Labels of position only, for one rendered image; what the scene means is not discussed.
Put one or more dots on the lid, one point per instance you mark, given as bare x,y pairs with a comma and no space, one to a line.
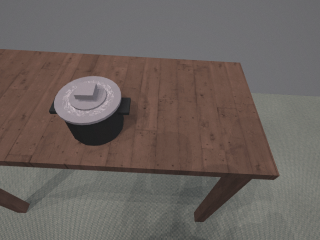
88,111

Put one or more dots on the pot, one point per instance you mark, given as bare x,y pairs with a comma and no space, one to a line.
102,132

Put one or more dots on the table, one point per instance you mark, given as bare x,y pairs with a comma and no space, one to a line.
186,117

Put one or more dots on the knob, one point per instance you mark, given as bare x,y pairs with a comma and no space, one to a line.
85,91

